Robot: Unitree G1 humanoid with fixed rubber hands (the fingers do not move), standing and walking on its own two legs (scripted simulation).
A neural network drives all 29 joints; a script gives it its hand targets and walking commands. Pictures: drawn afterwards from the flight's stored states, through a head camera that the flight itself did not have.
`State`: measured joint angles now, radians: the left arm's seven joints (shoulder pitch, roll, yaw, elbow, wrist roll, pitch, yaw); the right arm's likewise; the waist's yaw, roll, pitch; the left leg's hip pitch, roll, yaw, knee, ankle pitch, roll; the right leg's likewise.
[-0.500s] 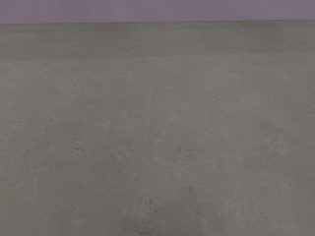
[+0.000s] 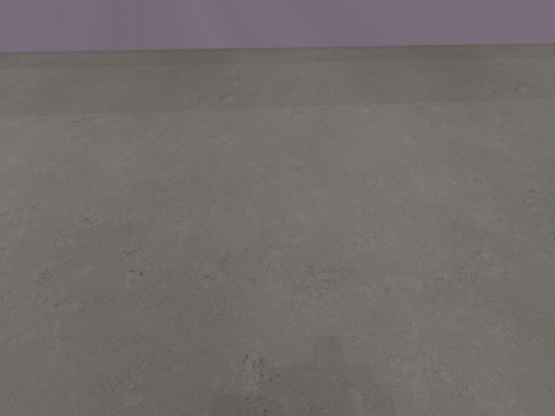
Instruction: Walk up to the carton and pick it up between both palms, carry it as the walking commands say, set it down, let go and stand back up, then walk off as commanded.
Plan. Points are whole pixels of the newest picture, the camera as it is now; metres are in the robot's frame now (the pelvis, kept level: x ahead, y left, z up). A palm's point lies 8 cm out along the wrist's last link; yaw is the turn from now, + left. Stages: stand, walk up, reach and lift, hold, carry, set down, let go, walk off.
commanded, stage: stand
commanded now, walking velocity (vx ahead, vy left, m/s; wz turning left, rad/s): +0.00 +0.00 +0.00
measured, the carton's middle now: out of the picture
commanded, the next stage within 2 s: walk up in 0.78 s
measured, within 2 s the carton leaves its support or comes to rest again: neither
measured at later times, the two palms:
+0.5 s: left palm out of the picture +0.07 +0.29 -0.12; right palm out of the picture +0.07 -0.28 -0.12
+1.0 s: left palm out of the picture +0.08 +0.28 -0.12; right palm out of the picture +0.07 -0.29 -0.12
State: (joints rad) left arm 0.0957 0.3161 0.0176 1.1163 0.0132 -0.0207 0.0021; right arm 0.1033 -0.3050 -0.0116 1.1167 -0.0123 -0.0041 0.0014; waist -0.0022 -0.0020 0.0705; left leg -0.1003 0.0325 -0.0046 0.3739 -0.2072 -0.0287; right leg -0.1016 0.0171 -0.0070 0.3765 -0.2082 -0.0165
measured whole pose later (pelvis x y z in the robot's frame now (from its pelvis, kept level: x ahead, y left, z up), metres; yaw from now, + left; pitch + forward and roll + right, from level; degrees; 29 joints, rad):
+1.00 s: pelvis +0.00 +0.00 +0.00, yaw -1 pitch -3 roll +0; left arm 0.11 0.33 0.03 1.08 0.01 0.01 -0.01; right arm 0.12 -0.31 -0.01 1.08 -0.01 0.01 -0.01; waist 0.01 0.00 0.07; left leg -0.11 0.04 0.01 0.38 -0.22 -0.04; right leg -0.12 0.03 0.01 0.40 -0.22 -0.02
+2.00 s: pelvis -0.01 -0.02 -0.01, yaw -35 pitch +0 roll +0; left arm 0.25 0.23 0.07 0.94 0.04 0.06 -0.06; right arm 0.28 -0.23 -0.03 0.90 -0.05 -0.05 -0.03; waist -0.05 -0.03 -0.05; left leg -0.18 0.09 0.18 0.53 -0.34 -0.01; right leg -0.39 0.05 0.00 0.92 -0.37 0.01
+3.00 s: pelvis +0.25 -0.38 +0.00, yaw -55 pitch -1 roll +0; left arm 0.15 0.24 0.07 0.95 0.03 0.04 -0.07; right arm 0.36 -0.15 -0.03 1.02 -0.03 -0.06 -0.01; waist -0.02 -0.08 0.06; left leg -0.17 0.13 0.26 0.47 -0.26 -0.02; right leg -0.60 -0.11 0.01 1.09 -0.12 0.05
